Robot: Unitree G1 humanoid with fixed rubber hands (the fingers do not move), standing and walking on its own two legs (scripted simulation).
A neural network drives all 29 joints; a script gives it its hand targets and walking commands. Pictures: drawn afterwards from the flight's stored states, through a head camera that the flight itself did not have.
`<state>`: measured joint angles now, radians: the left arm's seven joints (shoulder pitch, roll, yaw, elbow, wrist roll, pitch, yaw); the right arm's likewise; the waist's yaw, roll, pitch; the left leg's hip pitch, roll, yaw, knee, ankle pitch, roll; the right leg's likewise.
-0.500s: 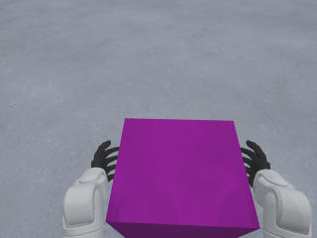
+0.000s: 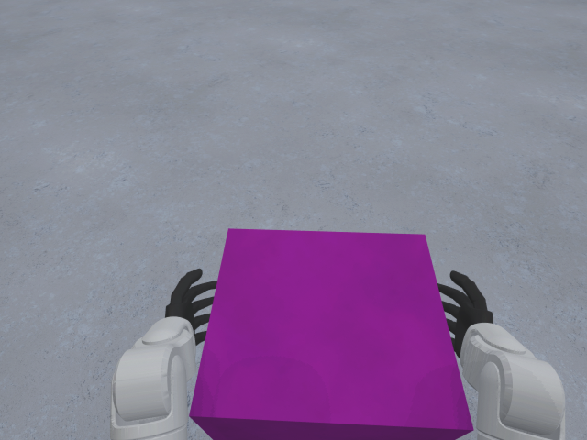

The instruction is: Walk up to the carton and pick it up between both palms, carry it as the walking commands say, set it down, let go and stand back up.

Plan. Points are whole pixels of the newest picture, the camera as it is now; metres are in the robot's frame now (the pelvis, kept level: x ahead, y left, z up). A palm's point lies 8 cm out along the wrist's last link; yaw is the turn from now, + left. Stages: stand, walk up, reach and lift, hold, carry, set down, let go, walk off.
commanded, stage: carry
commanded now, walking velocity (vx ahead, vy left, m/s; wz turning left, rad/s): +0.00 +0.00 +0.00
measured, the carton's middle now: (321, 347) +0.26 +0.00 +0.01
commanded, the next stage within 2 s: none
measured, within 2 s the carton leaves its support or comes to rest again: neither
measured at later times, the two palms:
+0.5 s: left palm (216, 308) +0.29 +0.14 +0.06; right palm (483, 316) +0.29 -0.21 +0.06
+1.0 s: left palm (208, 304) +0.30 +0.15 +0.06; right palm (472, 312) +0.30 -0.20 +0.06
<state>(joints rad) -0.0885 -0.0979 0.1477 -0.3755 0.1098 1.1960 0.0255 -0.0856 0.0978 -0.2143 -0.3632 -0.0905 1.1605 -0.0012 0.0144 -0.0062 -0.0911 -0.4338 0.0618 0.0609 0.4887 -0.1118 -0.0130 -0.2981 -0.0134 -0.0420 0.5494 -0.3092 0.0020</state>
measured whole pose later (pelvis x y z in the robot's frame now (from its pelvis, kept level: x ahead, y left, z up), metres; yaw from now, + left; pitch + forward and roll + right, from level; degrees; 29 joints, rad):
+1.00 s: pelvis +0.04 -0.01 +0.00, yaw -1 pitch +3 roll +0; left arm -0.07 -0.09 0.14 -0.23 0.14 1.02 0.01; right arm -0.09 0.09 -0.20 -0.20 -0.12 1.00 0.01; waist 0.00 -0.01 -0.10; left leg -0.39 0.08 0.08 0.56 -0.21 -0.04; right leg -0.24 -0.01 -0.05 0.58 -0.39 -0.01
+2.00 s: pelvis +0.03 -0.01 +0.00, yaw -1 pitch +3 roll +0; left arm -0.06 -0.09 0.14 -0.17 0.14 0.95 0.01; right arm -0.08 0.08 -0.19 -0.15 -0.12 0.93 0.01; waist 0.00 0.01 -0.10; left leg -0.38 0.09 0.09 0.53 -0.19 -0.04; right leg -0.24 -0.02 -0.06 0.56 -0.37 -0.01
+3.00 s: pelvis +0.00 +0.04 -0.01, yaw +25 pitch +3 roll +2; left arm -0.03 -0.13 0.12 -0.49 0.13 1.18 0.03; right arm -0.08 0.06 -0.18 -0.47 -0.09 1.19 0.01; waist -0.03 -0.02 -0.07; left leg -0.39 -0.01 0.13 0.63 -0.27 -0.01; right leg -0.27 -0.19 -0.20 0.75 -0.43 0.05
